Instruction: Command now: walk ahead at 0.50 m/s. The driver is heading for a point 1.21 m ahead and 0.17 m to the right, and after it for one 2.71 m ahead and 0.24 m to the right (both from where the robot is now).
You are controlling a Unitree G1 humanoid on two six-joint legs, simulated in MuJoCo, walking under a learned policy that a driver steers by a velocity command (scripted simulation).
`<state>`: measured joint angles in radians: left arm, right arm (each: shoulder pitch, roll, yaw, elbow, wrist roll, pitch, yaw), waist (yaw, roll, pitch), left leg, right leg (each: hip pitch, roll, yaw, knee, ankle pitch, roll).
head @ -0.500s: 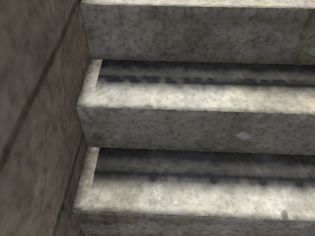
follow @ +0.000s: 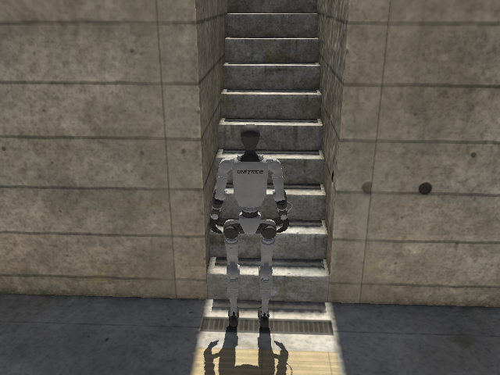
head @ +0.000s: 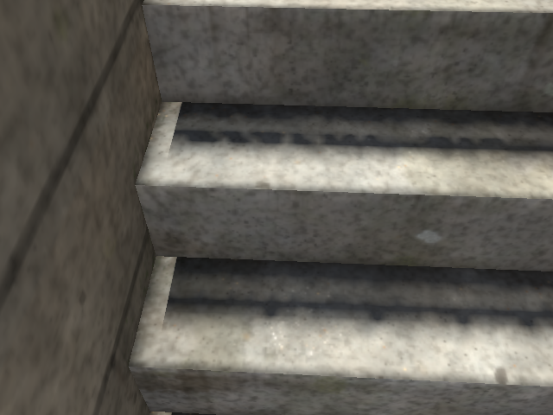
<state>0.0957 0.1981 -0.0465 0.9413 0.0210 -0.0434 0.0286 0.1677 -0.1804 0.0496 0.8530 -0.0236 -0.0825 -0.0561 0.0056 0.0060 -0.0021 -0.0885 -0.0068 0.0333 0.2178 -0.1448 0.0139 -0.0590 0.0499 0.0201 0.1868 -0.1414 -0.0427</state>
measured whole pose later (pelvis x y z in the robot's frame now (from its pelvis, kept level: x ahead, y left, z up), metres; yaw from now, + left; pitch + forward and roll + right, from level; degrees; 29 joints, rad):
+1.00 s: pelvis +0.00 +0.00 +0.00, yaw +0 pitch +1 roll +0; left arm 0.10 0.20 -0.04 0.95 0.02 -0.04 0.03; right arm 0.17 -0.18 0.05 0.86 -0.02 -0.08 -0.06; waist 0.01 0.01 0.00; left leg -0.09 0.00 0.03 0.23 -0.15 0.01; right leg -0.06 0.05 0.02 0.20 -0.15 -0.04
